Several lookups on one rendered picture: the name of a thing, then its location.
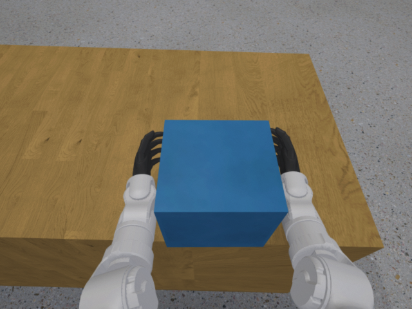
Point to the robot right hand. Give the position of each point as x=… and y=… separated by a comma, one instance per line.
x=286, y=155

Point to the robot right upper arm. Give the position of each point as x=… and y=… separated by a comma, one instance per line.
x=322, y=283

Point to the robot left forearm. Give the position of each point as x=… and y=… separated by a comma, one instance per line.
x=135, y=231

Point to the robot left hand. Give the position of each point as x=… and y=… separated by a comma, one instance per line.
x=143, y=159

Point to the carton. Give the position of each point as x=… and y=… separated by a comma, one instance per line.
x=218, y=184

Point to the robot right forearm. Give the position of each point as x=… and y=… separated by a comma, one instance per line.
x=304, y=229

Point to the robot left upper arm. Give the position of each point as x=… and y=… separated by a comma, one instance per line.
x=129, y=287

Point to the pedestal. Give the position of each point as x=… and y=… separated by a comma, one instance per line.
x=71, y=123

